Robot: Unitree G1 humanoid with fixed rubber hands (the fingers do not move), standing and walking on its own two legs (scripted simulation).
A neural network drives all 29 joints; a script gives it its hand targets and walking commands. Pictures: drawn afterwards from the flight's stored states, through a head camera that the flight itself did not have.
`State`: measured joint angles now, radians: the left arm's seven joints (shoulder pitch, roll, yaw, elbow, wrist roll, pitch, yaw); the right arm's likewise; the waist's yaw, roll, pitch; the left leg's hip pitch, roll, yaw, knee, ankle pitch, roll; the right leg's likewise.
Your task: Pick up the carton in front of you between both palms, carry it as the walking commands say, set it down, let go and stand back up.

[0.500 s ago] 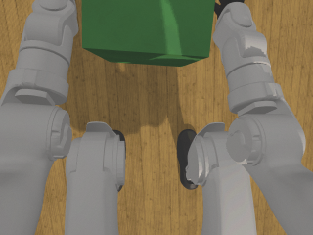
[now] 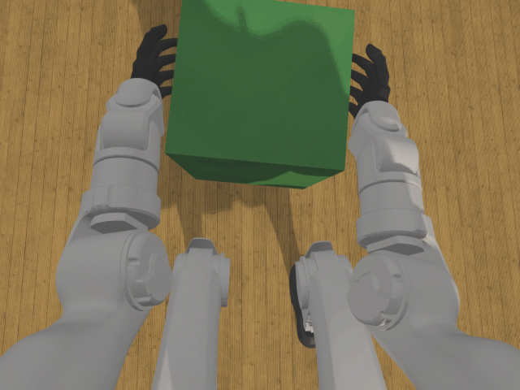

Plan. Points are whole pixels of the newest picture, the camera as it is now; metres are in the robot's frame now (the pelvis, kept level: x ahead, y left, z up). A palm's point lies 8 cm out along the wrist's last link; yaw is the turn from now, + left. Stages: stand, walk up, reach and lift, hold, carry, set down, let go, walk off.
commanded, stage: reach and lift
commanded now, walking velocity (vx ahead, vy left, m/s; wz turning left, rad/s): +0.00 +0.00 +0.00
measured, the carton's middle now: (257, 113) +0.52 +0.03 -0.14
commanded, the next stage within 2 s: none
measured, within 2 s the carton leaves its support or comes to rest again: neither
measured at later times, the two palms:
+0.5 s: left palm (98, 57) +0.47 +0.17 +0.09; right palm (453, 75) +0.47 -0.13 +0.10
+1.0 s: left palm out of the picture +0.41 +0.16 +0.24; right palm out of the picture +0.43 -0.14 +0.25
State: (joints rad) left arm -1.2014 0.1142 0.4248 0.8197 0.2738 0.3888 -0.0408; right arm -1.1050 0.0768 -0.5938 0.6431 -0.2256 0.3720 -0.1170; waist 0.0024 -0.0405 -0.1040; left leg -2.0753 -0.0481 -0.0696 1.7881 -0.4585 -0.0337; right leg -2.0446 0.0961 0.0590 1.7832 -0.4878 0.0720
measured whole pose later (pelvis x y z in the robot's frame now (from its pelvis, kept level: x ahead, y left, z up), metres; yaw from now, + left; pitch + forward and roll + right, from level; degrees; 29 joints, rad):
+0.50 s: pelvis +0.05 +0.00 +0.13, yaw +2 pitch +34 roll -1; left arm -0.77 -0.03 0.38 0.65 0.24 0.40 -0.02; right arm -0.72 0.13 -0.47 0.58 -0.20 0.36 -0.09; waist 0.00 -0.03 -0.23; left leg -1.53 -0.04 -0.07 1.40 -0.46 -0.02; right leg -1.50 0.07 0.07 1.40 -0.49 0.04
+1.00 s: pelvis +0.09 -0.01 +0.26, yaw +2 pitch +14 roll +0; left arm -0.39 -0.13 0.32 0.49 0.25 0.44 -0.01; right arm -0.38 0.18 -0.36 0.48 -0.24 0.41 -0.05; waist 0.00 -0.02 -0.16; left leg -0.73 -0.03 -0.07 0.80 -0.32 -0.02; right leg -0.71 0.04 0.08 0.81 -0.35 0.02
